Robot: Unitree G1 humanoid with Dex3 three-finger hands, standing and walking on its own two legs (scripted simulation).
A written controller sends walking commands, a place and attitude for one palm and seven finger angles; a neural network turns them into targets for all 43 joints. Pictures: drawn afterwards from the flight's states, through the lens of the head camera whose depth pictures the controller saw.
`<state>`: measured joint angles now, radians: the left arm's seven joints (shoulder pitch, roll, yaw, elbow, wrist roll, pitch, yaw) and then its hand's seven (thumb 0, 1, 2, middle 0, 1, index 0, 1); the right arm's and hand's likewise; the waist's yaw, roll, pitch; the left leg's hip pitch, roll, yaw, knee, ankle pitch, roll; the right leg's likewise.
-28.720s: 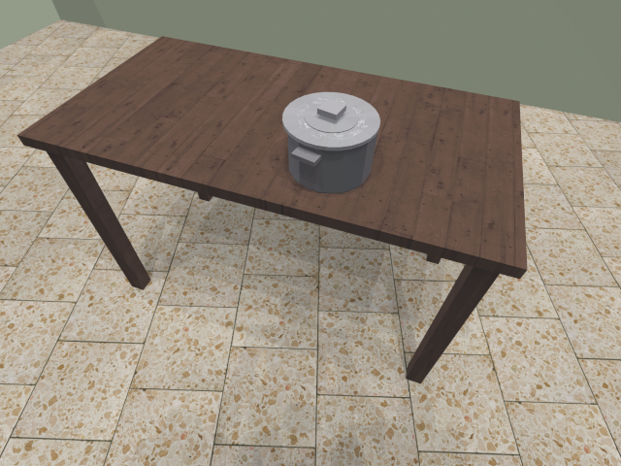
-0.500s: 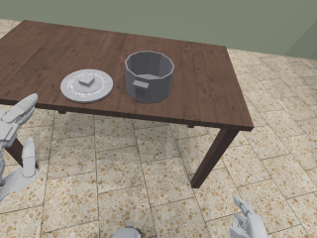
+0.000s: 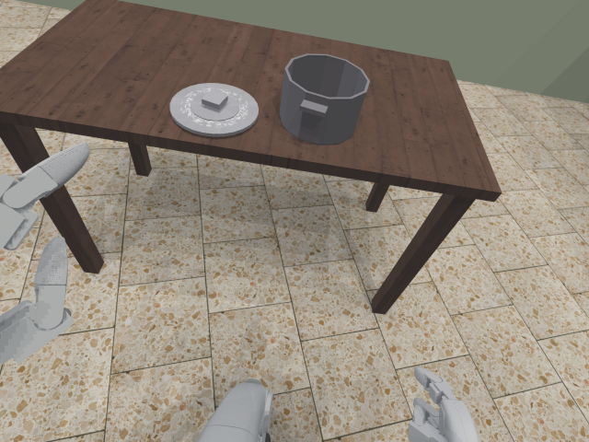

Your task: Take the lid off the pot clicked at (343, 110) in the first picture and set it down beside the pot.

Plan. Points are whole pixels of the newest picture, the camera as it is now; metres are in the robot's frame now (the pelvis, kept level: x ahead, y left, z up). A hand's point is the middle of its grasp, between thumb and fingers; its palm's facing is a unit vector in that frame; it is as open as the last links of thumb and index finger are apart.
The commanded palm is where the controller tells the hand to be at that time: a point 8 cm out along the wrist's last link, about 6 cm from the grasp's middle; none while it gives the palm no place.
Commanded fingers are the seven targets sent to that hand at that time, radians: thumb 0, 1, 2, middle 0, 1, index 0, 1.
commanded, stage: stop stepping back and stand still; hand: left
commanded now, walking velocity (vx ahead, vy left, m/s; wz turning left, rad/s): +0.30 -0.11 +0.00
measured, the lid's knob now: (214, 99) +0.77 +0.25 +0.00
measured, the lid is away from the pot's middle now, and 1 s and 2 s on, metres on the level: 0.24 0.24 0.24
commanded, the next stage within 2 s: let the arm hang, fingers relaxed in 0.46 s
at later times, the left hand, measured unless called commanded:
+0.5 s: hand out of the picture +0.12 +0.30 +0.24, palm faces +0.29 -0.77 -0.57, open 7.4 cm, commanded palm +0.07 +0.33 +0.22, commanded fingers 0.00 0.90 0.90 -0.20 -0.30 -0.20 -0.30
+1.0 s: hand out of the picture +0.02 +0.21 -0.15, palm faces +0.07 -0.98 -0.19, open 7.0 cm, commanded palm none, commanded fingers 0.00 0.90 0.90 -0.20 -0.30 -0.20 -0.30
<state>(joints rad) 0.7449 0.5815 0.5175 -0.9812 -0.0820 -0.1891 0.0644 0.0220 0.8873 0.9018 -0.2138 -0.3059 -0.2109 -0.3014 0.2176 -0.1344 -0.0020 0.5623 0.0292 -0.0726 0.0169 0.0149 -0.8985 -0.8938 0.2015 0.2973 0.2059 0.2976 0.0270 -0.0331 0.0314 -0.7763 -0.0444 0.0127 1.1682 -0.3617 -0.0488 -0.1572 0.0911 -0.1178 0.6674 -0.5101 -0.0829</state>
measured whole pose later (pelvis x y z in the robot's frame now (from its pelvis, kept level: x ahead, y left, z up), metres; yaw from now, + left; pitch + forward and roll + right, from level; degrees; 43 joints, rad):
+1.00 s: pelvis -0.02 +0.02 +0.01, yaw +5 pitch +3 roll +0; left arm 0.28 0.19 0.02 0.85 0.03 0.00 0.00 -0.04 0.97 0.90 -0.21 -0.30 -0.20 -0.30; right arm 0.36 -0.21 -0.05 0.89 -0.02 0.04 -0.01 0.02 -0.90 -0.89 0.20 0.30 0.20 0.30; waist -0.02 -0.01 0.05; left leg -0.48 0.02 -0.01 0.96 -0.52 -0.01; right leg -0.34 0.00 -0.02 0.74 -0.46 -0.02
